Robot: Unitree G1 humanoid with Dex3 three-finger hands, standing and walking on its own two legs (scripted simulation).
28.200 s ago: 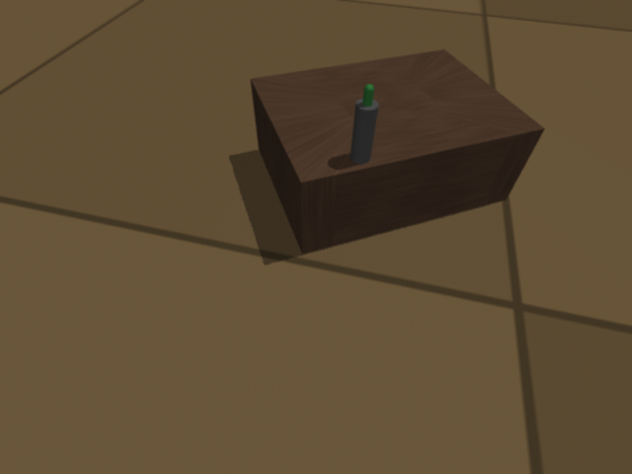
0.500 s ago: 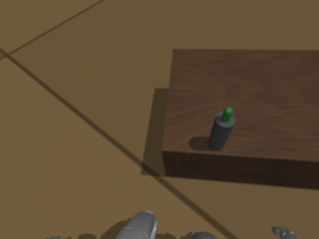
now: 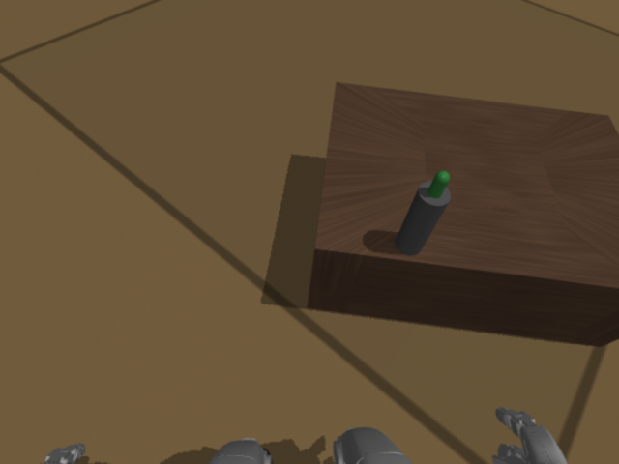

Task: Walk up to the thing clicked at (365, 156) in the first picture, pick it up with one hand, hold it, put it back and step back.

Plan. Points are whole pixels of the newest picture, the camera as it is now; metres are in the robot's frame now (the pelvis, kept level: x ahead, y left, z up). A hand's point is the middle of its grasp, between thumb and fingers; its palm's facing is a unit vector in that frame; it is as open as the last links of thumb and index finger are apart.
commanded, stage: step back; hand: right
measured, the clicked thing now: (424, 213) +0.66 -0.26 -0.24
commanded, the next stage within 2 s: none
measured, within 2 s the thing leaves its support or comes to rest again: neither
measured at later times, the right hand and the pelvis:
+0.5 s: hand out of the picture -0.11 -0.26 -0.17, palm faces -0.04 +0.91 -0.40, open 7.4 cm; pelvis -0.16 +0.02 -0.02, yaw +0 degrees
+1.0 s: hand out of the picture -0.22 -0.26 -0.15, palm faces +0.05 +0.92 -0.39, open 7.4 cm; pelvis -0.33 +0.01 +0.00, yaw -6 degrees
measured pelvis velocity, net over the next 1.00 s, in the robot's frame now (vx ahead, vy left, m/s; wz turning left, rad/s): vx -0.33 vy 0.01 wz -0.11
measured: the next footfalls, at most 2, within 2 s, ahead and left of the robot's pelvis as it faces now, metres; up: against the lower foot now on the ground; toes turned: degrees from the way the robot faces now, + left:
right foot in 0.16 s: -0.06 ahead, -0.13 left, +0.00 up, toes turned -3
left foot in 0.50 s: -0.14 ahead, +0.14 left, +0.00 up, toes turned -2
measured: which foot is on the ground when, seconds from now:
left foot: down 0.00-0.18, up 0.20-0.48, down 0.50-0.90, up 0.92-1.00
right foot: up 0.00-0.14, down 0.16-0.52, up 0.54-0.86, down 0.88-1.00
